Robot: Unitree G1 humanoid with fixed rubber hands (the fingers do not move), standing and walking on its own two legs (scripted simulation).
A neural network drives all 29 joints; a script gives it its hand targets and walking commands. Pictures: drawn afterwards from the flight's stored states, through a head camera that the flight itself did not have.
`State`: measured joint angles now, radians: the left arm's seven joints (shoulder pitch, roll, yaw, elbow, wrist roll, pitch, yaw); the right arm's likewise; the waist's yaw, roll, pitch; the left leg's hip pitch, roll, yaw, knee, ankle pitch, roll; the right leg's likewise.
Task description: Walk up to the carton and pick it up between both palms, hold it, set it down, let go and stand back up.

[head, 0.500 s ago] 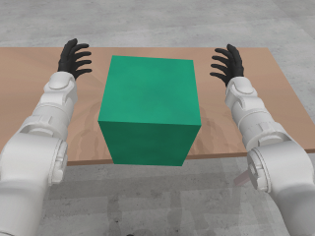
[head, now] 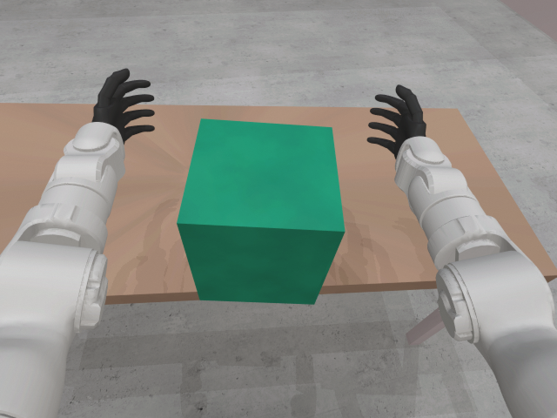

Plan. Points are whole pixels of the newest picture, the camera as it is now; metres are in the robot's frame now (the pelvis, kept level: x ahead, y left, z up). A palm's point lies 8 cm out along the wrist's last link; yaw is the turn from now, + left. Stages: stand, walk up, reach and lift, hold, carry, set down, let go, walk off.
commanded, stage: set down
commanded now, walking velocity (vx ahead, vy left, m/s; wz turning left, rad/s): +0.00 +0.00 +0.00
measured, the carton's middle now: (262, 218) +0.43 +0.04 -0.01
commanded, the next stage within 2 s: none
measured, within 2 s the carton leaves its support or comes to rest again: neither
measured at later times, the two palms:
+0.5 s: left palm (114, 199) +0.40 +0.25 +0.07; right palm (394, 212) +0.40 -0.16 +0.07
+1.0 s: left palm (112, 270) +0.32 +0.25 +0.00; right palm (389, 274) +0.33 -0.16 +0.00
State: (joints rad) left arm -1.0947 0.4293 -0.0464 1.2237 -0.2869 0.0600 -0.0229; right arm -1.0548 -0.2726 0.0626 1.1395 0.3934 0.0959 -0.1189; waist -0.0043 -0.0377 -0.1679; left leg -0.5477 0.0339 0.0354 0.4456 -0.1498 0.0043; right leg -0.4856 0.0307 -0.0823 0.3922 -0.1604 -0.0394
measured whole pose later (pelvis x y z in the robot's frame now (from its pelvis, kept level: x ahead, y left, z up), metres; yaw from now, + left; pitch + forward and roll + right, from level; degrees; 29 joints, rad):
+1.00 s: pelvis +0.01 +0.00 -0.01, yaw +0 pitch +6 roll -1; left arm -0.33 0.28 0.06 0.86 -0.19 -0.30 -0.04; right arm -0.33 -0.11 0.07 0.89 0.27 -0.34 -0.12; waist 0.01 -0.02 -0.05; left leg -0.41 0.03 0.02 0.57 -0.26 0.01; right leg -0.34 0.03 -0.07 0.51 -0.26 -0.03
